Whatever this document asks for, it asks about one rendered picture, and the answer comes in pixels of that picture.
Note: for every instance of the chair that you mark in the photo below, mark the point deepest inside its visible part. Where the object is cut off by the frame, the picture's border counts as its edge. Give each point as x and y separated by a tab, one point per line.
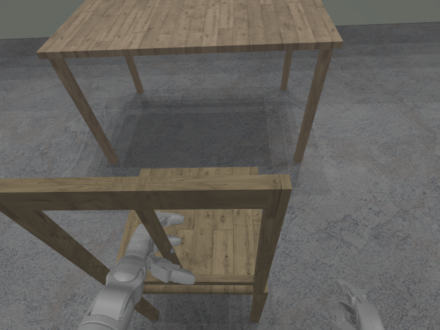
226	241

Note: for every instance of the right robot hand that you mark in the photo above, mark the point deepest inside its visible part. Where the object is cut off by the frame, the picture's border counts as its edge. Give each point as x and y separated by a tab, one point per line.
364	316

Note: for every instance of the table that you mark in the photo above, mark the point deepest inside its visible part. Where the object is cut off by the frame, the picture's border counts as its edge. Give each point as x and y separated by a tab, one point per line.
105	28

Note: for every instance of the robot left forearm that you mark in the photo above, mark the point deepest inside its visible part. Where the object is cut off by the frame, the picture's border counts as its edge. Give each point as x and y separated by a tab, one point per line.
113	307

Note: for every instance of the left robot hand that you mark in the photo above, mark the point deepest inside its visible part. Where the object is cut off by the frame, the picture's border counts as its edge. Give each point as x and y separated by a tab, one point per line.
142	245

